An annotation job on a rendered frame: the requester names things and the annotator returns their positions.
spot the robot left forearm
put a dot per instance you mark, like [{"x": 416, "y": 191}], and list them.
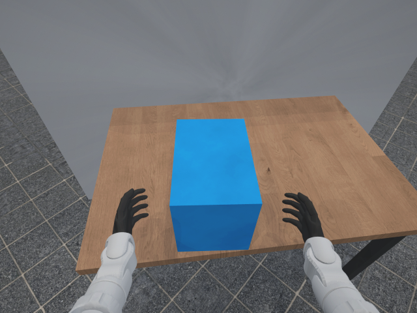
[{"x": 109, "y": 289}]

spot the robot right hand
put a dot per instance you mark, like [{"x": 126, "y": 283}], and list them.
[{"x": 308, "y": 224}]

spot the robot right forearm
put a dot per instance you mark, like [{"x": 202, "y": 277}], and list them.
[{"x": 332, "y": 288}]

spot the table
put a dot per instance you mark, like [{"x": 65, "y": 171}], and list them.
[{"x": 311, "y": 145}]

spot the robot left hand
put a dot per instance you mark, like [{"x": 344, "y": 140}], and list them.
[{"x": 124, "y": 218}]

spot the carton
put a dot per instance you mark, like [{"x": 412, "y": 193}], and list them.
[{"x": 215, "y": 199}]

